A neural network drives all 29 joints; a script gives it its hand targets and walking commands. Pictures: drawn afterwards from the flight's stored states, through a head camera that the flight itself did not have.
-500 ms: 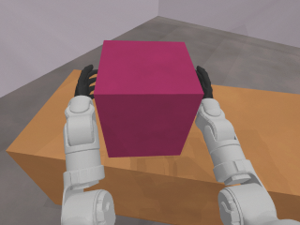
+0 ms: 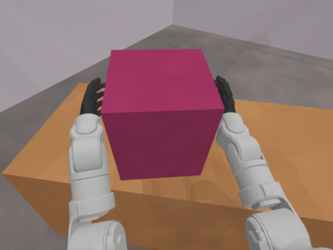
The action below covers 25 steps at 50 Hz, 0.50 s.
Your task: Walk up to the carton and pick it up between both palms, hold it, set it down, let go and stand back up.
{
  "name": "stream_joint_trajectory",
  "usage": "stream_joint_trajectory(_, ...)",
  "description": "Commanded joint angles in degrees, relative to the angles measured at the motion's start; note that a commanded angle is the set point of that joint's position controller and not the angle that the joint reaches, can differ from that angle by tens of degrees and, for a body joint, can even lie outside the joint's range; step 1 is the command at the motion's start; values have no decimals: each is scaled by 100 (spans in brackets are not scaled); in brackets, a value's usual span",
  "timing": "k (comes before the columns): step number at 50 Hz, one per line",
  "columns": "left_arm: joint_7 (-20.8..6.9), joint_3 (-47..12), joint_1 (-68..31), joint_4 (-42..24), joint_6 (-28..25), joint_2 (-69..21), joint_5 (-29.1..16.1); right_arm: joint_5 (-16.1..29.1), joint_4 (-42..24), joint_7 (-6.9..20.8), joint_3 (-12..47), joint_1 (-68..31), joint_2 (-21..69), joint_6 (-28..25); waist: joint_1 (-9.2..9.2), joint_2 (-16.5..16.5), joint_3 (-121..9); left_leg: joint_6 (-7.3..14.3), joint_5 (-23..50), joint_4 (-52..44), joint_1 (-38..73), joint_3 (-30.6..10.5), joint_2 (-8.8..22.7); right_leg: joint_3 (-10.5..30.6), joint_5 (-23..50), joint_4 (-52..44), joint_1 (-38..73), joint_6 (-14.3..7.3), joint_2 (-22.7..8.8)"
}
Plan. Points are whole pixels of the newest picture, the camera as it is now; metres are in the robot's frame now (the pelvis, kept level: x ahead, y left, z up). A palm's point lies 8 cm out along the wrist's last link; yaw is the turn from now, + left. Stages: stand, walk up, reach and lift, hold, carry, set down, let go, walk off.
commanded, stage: hold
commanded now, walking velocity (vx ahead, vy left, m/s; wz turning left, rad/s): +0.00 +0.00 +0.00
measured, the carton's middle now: (159, 117) +0.38 +0.00 +0.15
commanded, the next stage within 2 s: none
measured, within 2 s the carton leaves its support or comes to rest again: neither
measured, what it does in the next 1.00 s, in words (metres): stands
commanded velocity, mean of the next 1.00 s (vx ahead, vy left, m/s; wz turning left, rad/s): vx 0.00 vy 0.00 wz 0.00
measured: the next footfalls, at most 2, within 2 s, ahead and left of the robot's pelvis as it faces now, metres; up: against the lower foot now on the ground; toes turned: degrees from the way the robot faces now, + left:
none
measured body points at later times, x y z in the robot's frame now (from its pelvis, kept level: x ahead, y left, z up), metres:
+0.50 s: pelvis +0.00 -0.01 +0.00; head -0.03 +0.01 +0.45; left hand +0.39 +0.14 +0.20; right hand +0.38 -0.16 +0.19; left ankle +0.01 +0.13 -0.75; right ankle +0.03 -0.13 -0.75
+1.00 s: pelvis -0.01 +0.01 +0.00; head -0.03 +0.03 +0.45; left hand +0.37 +0.15 +0.18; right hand +0.37 -0.15 +0.17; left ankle +0.01 +0.13 -0.75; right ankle +0.03 -0.13 -0.75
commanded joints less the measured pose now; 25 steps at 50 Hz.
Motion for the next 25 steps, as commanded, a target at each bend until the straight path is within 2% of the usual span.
stream_joint_trajectory(1,-717,-2849,-3324,-153,-351,-2688,-952,234,-1688,639,2159,-3879,3081,-276,-29,500,-2088,-79,1445,-327,-453,374,-446,-126,882,76,747,98,355)
stream_joint_trajectory(3,-742,-2589,-3380,406,-256,-2680,-818,-31,-1219,715,1741,-3915,2956,-213,-52,477,-1399,43,492,-661,-865,396,-370,-160,-138,-96,493,38,314)
stream_joint_trajectory(4,-733,-2124,-3415,694,-215,-2527,-447,-111,-326,885,1299,-3724,2493,-136,92,655,-1088,33,-514,-1054,-1313,521,-329,-150,-862,102,512,-19,347)
stream_joint_trajectory(5,-781,-1945,-3442,807,-166,-2575,-288,-251,-290,1003,1138,-3730,2513,-202,86,584,-966,108,-938,-1316,-1718,542,-275,-180,-966,239,800,-7,401)
stream_joint_trajectory(7,-832,-1861,-3432,835,-178,-2552,-293,-343,-305,1113,971,-3845,2435,-288,141,641,-1137,122,-1133,-1451,-1912,403,-169,-172,-822,323,1137,-24,412)
stream_joint_trajectory(9,-790,-2035,-3655,800,-284,-2623,-513,-388,-510,1129,905,-4237,2594,-485,113,584,-1593,81,-695,-1182,-1482,464,-191,-195,-639,218,950,-27,362)
stream_joint_trajectory(12,-625,-2497,-4149,576,-543,-2905,-932,-419,-982,1082,1001,-4940,2933,-813,-4,459,-2696,10,428,-542,-344,555,-306,-269,-235,81,358,1,385)
stream_joint_trajectory(14,-527,-2617,-4151,568,-670,-2978,-1021,-415,-1042,1035,1206,-4953,3082,-874,19,420,-3036,22,941,-311,-75,524,-357,-246,73,62,357,8,403)
stream_joint_trajectory(16,-498,-2437,-3806,702,-679,-2788,-933,-373,-852,951,1443,-4650,3060,-802,113,308,-2996,62,1214,-211,-104,514,-426,-187,470,73,601,50,389)
stream_joint_trajectory(20,-672,-1722,-3168,861,-455,-2332,-489,-229,-311,785,1687,-3844,2989,-564,307,71,-2220,164,1071,-438,-440,574,-503,-119,878,55,1051,184,288)
stream_joint_trajectory(22,-784,-1630,-3085,740,-365,-2266,-406,-95,-384,725,1780,-3795,2984,-514,355,46,-2078,164,1226,-464,-414,559,-507,-122,1185,49,1181,226,263)
stream_joint_trajectory(25,-875,-1863,-3051,364,-308,-2393,-465,144,-854,614,2027,-3930,3091,-551,303,128,-2144,94,1750,-305,-229,529,-508,-144,1901,133,1348,272,264)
